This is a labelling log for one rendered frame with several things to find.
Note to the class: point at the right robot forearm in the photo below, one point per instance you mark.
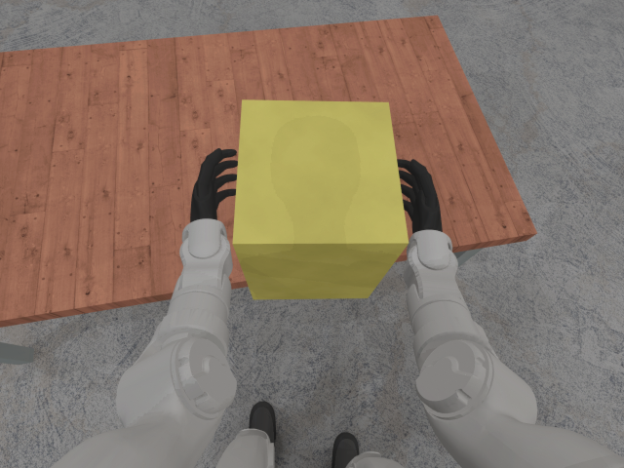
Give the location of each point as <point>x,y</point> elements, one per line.
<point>437,310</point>

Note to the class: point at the robot left hand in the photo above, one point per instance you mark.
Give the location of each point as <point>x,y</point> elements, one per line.
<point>205,200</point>

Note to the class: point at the left robot upper arm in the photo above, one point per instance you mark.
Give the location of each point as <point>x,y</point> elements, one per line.
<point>170,405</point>

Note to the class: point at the left robot thigh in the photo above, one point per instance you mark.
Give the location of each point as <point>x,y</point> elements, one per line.
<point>248,452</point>

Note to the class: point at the left robot forearm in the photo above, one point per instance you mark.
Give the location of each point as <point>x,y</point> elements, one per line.
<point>201,299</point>

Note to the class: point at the right robot upper arm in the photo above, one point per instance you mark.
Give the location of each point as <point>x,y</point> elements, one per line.
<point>484,415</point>

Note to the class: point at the robot right hand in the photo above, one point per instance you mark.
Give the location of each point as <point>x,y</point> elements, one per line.
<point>423,208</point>

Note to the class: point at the right robot foot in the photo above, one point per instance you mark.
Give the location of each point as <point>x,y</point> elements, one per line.
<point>345,448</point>

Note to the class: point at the table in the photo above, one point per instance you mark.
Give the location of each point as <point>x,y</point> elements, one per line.
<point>101,146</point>

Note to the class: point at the carton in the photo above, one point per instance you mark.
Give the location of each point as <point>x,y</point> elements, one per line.
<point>319,211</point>

